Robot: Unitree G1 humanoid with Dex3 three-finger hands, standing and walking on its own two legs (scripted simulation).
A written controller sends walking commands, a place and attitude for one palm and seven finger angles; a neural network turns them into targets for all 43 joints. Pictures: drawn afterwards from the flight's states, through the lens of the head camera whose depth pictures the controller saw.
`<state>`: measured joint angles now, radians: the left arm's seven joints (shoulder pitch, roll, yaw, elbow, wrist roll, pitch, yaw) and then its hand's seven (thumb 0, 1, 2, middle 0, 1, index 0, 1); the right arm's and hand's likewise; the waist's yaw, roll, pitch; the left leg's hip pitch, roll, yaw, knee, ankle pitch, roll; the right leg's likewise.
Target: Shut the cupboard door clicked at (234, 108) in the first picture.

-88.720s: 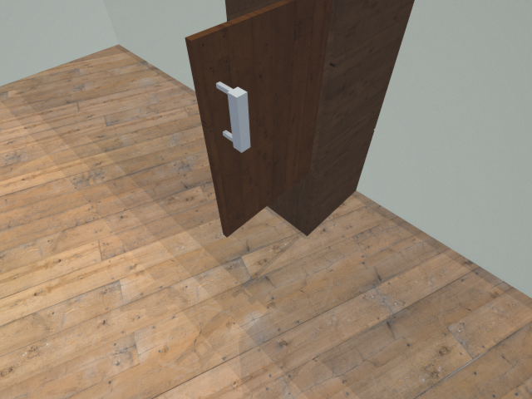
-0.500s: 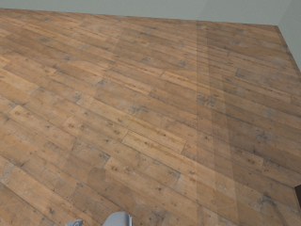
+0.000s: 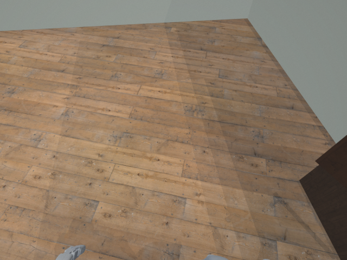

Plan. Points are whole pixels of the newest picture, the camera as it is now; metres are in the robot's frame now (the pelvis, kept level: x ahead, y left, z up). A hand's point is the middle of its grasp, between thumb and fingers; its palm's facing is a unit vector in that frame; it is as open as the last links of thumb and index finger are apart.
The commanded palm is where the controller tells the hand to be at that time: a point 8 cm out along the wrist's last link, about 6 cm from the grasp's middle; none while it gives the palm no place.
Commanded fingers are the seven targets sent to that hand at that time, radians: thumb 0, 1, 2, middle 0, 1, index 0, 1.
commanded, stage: turn to face it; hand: left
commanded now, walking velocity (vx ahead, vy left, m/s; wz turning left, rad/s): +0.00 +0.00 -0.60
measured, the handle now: out of the picture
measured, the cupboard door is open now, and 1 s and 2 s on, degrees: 25 25 25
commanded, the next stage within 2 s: take the last steps up to it in 1.50 s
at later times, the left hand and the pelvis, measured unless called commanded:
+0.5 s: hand (108, 249) +0.16 +0.19 -0.18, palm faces -0.23 -0.95 -0.20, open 7.4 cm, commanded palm none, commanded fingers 0.00 0.90 0.90 -0.20 -0.30 -0.20 -0.30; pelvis +0.03 +0.01 -0.01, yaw -17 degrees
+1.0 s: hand (147, 223) +0.22 +0.09 -0.14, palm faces -0.53 -0.80 -0.28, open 7.4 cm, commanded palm none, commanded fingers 0.00 0.90 0.90 -0.20 -0.30 -0.20 -0.30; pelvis +0.03 -0.03 +0.01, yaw -34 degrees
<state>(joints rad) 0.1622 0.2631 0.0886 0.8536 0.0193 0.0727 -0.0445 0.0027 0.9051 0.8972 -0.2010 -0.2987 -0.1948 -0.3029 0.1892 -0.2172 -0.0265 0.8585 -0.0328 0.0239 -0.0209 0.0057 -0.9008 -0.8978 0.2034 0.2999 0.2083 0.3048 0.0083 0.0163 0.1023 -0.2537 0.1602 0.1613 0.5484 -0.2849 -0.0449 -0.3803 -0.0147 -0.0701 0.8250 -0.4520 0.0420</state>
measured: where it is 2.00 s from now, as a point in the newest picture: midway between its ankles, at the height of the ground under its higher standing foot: outside the picture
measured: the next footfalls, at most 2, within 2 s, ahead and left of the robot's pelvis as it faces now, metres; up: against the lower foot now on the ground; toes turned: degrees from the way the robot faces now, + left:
right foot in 0.06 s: +0.04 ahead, -0.12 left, +0.00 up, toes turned -7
left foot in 0.44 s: +0.11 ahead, +0.12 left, +0.00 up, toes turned -13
